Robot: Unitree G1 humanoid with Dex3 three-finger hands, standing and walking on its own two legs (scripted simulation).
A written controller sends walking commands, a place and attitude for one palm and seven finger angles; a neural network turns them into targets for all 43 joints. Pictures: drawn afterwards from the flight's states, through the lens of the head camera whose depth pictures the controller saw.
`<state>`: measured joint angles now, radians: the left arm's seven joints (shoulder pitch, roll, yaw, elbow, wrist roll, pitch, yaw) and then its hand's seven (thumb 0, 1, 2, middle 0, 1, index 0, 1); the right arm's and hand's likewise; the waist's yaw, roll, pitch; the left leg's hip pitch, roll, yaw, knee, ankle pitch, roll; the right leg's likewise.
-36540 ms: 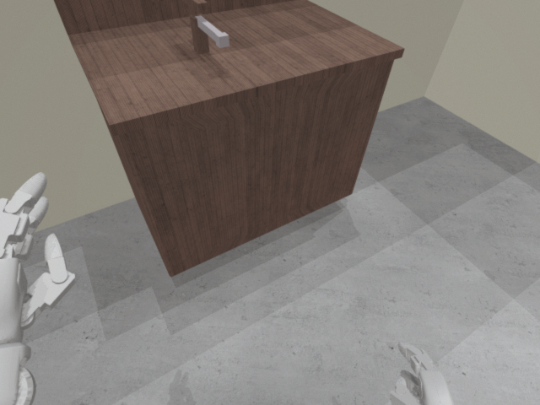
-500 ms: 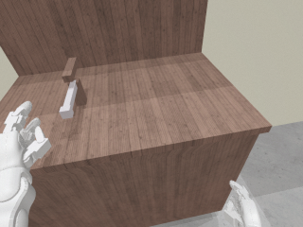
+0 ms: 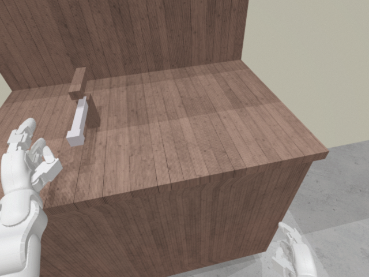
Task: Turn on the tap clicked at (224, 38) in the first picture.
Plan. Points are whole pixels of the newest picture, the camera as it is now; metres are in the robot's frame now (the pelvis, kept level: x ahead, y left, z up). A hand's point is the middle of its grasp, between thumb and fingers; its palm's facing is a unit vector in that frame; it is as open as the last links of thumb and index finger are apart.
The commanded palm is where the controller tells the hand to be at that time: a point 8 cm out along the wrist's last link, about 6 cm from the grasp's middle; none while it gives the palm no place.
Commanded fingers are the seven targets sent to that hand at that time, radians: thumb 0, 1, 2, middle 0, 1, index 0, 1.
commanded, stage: reach beside the lever's end, fingers flat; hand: left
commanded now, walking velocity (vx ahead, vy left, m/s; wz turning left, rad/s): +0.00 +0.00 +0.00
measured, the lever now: (75, 137) +0.36 +0.30 +0.14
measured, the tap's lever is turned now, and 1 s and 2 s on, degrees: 0 0 5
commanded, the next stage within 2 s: push the lever round in 1.06 s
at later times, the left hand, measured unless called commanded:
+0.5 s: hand (59, 150) +0.31 +0.30 +0.16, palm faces +0.53 -0.84 -0.09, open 7.8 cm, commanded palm +0.26 +0.34 +0.15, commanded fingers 0.00 0.90 0.90 -0.15 -0.15 -0.15 -0.15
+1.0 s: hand (58, 152) +0.32 +0.32 +0.14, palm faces +0.54 -0.84 -0.09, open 7.8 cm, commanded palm +0.27 +0.35 +0.14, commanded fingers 0.00 0.90 0.90 -0.15 -0.15 -0.15 -0.15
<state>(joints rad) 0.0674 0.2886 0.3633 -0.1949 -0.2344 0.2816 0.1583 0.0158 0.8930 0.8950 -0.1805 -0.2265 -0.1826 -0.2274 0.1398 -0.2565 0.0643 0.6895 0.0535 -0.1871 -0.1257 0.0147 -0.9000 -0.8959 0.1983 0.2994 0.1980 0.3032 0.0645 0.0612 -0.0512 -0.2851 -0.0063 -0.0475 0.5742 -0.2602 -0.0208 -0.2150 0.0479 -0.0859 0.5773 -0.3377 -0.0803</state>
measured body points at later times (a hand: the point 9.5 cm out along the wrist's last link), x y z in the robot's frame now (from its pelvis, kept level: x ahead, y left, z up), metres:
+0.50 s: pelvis +0.00 +0.01 +0.00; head -0.02 -0.02 +0.45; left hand +0.27 +0.34 +0.16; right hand +0.18 -0.23 -0.09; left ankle +0.03 +0.14 -0.73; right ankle -0.01 -0.06 -0.73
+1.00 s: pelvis +0.00 +0.02 +0.00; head +0.00 +0.00 +0.45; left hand +0.28 +0.36 +0.14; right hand +0.17 -0.23 -0.09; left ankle +0.03 +0.14 -0.73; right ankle -0.01 -0.06 -0.73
